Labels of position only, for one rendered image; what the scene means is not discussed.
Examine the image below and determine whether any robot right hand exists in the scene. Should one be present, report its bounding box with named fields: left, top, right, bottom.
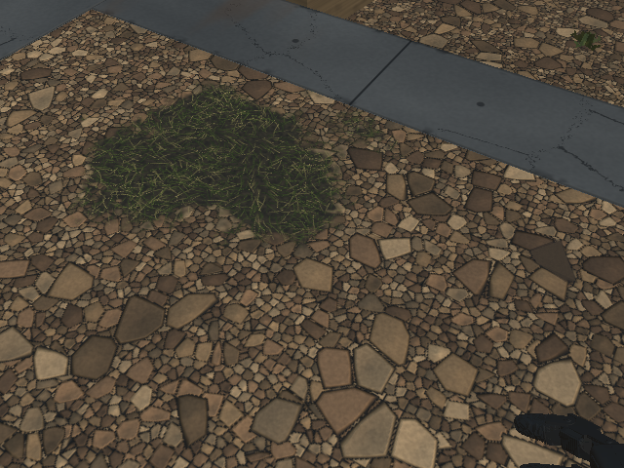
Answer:
left=514, top=413, right=624, bottom=468

